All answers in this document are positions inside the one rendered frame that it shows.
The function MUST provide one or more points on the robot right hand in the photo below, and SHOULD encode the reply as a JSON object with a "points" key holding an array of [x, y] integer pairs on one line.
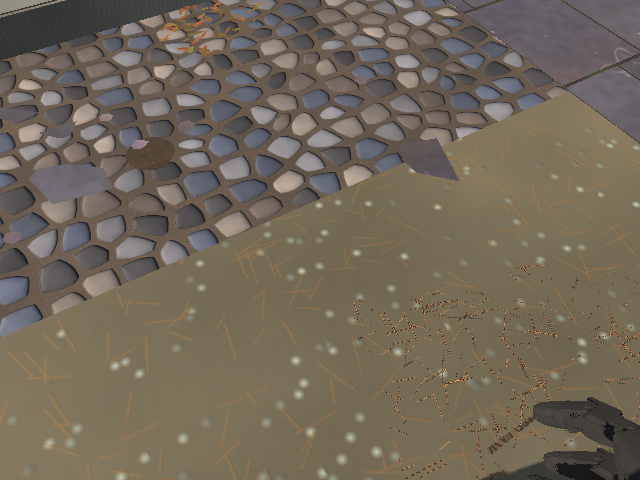
{"points": [[601, 423]]}

